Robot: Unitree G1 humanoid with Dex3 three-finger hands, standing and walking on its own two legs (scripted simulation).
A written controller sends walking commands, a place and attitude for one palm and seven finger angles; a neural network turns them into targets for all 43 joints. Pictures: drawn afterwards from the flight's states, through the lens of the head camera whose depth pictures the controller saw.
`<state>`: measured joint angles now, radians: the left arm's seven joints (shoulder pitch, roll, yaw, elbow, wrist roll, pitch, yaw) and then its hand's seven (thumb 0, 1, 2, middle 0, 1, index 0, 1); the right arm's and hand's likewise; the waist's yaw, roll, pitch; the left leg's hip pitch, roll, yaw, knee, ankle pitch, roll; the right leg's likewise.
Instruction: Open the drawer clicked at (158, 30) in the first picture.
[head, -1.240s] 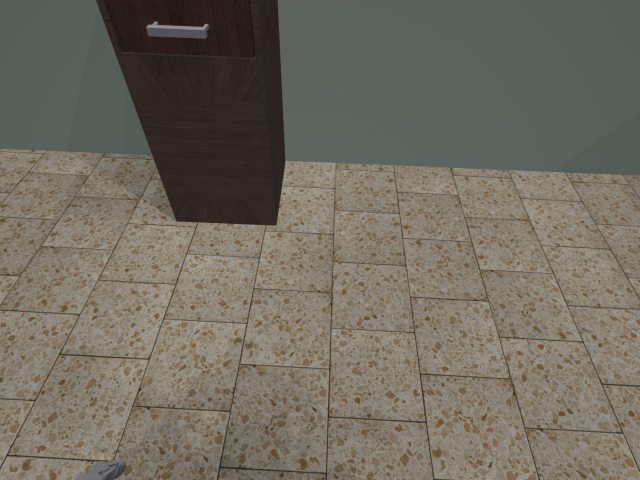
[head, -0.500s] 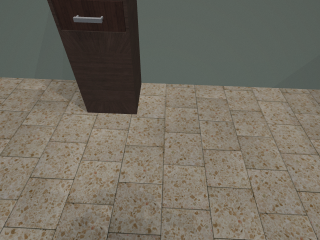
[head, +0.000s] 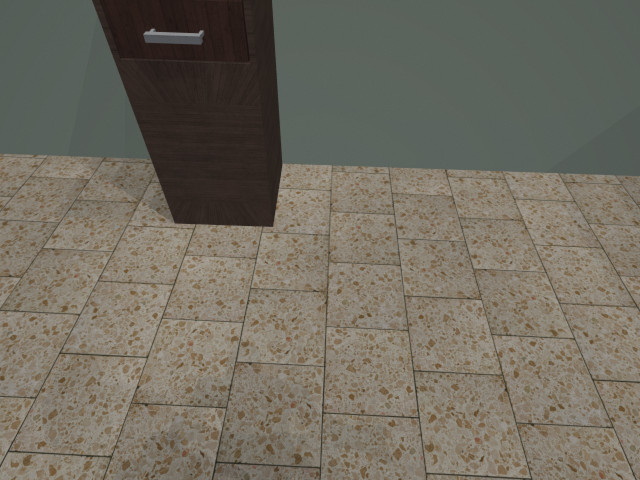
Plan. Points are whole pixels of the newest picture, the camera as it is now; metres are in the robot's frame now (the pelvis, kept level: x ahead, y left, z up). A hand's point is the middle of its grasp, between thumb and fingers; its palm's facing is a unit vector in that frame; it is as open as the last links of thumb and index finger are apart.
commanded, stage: look at it before walking up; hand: left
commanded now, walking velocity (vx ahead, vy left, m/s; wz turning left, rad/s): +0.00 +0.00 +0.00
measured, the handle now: (175, 35) +1.20 +0.48 +0.03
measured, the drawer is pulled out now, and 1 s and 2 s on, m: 0.00 0.00 0.00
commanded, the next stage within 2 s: walk to a spot facing it in 0.20 s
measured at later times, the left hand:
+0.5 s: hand out of the picture +0.07 +0.24 -0.16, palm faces +0.03 -0.95 -0.32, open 7.3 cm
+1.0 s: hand out of the picture +0.04 +0.27 -0.17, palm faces +0.31 -0.93 -0.19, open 7.4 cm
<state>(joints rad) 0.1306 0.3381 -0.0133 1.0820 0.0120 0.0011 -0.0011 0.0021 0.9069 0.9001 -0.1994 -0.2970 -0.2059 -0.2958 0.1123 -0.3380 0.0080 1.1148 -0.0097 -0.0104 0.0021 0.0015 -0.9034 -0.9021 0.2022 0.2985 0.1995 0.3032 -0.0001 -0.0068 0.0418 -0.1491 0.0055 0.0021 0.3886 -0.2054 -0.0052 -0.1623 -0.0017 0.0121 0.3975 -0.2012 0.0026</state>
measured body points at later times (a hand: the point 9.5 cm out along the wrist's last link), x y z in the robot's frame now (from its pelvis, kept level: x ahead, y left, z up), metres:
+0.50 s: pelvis +0.00 +0.00 -0.01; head +0.01 +0.00 +0.44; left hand +0.07 +0.29 -0.14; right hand +0.08 -0.29 -0.14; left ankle +0.01 +0.12 -0.74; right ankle +0.01 -0.12 -0.74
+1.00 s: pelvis +0.04 +0.06 +0.00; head +0.06 +0.08 +0.45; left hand +0.02 +0.31 -0.15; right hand +0.07 -0.18 -0.14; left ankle -0.02 +0.12 -0.74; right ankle +0.12 -0.09 -0.67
